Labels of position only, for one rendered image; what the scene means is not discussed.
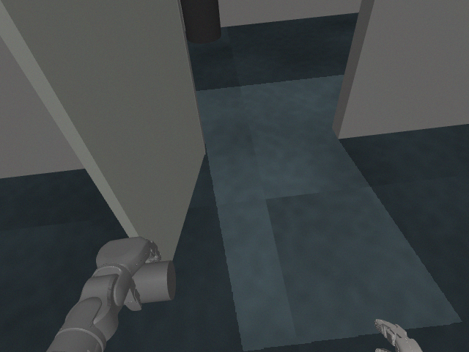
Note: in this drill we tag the left robot hand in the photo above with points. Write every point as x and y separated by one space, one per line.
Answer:
131 253

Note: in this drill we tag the right robot hand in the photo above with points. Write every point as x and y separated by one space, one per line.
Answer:
397 336

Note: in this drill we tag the left robot arm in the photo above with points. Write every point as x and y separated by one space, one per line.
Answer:
94 319

